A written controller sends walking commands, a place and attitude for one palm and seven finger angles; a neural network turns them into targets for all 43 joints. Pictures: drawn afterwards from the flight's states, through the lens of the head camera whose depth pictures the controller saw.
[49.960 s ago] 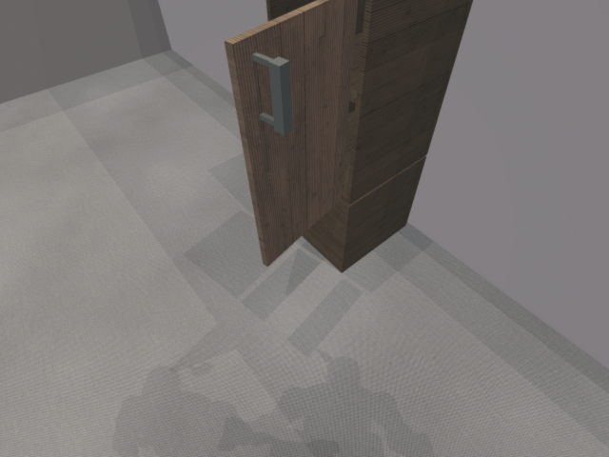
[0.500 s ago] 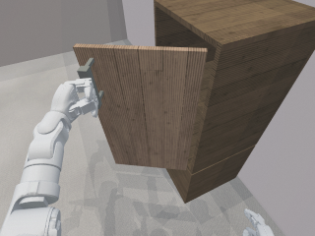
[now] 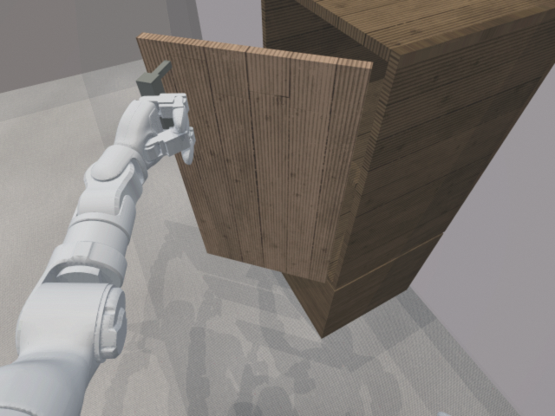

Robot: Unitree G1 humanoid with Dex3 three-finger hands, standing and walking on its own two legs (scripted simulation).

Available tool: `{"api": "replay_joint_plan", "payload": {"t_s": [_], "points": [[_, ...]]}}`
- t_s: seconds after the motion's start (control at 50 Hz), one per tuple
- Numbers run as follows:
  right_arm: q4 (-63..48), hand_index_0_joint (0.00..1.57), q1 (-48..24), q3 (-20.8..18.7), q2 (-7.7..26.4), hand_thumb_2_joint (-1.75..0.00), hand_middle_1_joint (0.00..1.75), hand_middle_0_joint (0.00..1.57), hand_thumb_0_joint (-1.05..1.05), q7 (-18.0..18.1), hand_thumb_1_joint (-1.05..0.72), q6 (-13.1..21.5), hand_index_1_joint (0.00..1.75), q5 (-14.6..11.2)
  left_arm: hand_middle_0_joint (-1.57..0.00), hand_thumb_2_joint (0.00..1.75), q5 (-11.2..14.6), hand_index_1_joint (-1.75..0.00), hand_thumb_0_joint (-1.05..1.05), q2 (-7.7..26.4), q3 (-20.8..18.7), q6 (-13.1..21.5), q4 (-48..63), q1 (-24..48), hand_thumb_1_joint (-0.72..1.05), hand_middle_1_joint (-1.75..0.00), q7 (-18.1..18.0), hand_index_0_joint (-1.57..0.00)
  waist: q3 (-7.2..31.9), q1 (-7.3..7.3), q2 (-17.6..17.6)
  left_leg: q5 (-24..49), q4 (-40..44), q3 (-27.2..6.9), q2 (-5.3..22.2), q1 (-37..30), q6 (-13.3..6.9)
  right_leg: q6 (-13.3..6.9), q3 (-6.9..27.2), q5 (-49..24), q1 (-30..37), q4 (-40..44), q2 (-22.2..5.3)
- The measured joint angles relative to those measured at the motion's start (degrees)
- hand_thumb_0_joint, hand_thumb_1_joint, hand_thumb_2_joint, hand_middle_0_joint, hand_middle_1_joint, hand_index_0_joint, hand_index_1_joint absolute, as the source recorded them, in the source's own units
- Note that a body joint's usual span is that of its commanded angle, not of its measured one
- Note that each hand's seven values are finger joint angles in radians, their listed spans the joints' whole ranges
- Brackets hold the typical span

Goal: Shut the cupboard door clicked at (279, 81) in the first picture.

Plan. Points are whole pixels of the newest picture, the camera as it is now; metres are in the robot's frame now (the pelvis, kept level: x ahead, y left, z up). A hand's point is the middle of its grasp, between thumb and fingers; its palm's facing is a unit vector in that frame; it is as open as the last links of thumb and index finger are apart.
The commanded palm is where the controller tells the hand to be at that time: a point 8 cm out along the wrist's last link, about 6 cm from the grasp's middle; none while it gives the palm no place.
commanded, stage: push the door shut along its arc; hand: left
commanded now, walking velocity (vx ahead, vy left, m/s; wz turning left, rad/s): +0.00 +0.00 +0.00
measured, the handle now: (167, 107) +0.54 +0.17 +0.17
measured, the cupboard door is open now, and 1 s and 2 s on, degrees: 46 34 24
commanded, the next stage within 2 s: pull the fist back off the door in 0.98 s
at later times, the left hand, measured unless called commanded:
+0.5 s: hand (230, 109) +0.52 +0.07 +0.17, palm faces -0.33 -0.94 -0.02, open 3.0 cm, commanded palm +0.52 +0.12 +0.17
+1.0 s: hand (239, 104) +0.53 +0.05 +0.18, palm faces -0.41 -0.91 -0.02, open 3.3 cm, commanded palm +0.57 +0.09 +0.17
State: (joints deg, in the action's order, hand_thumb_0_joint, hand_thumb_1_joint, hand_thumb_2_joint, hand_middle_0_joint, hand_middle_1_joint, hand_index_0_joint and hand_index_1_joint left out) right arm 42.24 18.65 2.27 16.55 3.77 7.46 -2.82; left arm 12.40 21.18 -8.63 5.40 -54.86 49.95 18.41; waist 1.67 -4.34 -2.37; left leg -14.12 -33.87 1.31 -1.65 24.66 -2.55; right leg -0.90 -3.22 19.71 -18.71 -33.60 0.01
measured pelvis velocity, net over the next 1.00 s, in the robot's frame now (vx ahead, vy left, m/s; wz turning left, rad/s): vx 0.01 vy -0.02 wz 0.00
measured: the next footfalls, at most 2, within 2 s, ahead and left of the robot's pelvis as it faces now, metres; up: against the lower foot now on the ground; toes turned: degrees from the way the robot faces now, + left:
none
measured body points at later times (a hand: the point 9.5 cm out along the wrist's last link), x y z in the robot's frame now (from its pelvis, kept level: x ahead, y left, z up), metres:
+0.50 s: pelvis +0.01 -0.01 -0.01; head +0.08 -0.02 +0.44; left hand +0.53 +0.12 +0.18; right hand +0.01 -0.29 -0.13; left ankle +0.03 +0.09 -0.73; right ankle -0.03 -0.11 -0.73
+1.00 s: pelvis +0.01 -0.02 -0.02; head +0.10 -0.03 +0.42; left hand +0.54 +0.10 +0.18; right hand +0.02 -0.32 -0.13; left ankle +0.03 +0.09 -0.73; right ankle -0.03 -0.11 -0.73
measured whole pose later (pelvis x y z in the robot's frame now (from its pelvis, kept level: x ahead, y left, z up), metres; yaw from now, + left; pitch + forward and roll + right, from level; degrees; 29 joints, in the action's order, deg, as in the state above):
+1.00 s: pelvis +0.01 -0.02 -0.02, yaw +0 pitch +14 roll -1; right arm 45.6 18.9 0.6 18.5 4.2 8.3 -0.7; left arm 10.4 26.9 -7.6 7.0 -74.1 72.8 26.7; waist 3.3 -9.6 -1.6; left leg -17.3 -41.8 -0.2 0.3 38.9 -0.7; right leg -2.9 -4.5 22.9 -32.5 -41.0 1.9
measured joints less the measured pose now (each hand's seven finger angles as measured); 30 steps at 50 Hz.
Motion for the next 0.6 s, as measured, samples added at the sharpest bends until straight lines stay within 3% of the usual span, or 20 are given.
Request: {"api": "replay_joint_plan", "payload": {"t_s": [0.2, 0.32, 0.42, 0.6], "points": [[0.7, 0.2, 1.0, -0.5, 0.5, -0.9, 0.3, 0.21, 0.0, -0.4, -0.91, 1.2, 0.3, 0.8, -1.3, 0.91, -1.2, -1.5, 0.01, 1.1, 1.0, 2.1, -7.5, 7.8, 0.9, -1.5, 1.4, -1.3, -0.1, -1.72, 0.2, -0.8, -2.1, 0.0, 0.1, 3.9, 0.0, 0.0, -0.1, 0.7, -3.8, -2.0, 0.0], [0.6, 0.2, 1.3, -0.7, 0.8, -0.9, 0.3, 0.21, 0.0, -0.5, -0.91, 0.8, 0.3, 1.3, -1.3, 0.91, -1.7, -1.5, 0.01, 0.9, -1.4, 2.4, -10.9, 11.1, 0.9, -1.5, 2.8, -1.3, 0.9, -3.56, 0.4, -1.3, -2.9, 0.5, 0.6, 6.0, 0.1, -0.1, 0.5, 1.1, -6.2, -2.9, 0.4], [-0.2, 0.2, 2.1, -0.9, 1.0, -0.9, 0.3, 0.21, 0.0, -0.6, -0.91, 0.1, 0.3, 1.6, -1.3, 0.91, -3.6, -1.5, 0.01, 2.8, -4.5, 3.0, -14.4, 13.8, 0.89, -1.5, 3.0, -1.3, 1.3, -5.49, 0.4, -2.0, -3.9, 1.0, 1.3, 7.9, 0.5, -0.5, 1.1, 1.5, -8.4, -3.8, 1.1], [0.4, 0.2, 5.0, -1.7, 1.1, -0.9, 0.3, 0.21, 0.0, -0.4, -0.91, -2.4, 0.29, 1.6, -1.3, 0.92, -3.9, -1.5, 0.01, 4.9, -4.9, 3.4, -13.7, 12.6, 0.85, -1.5, 5.6, -1.3, 2.3, -5.16, -0.3, -3.0, -4.4, 1.0, 2.1, 8.4, 1.1, -1.1, 1.3, 2.2, -8.9, -4.0, 1.9]]}}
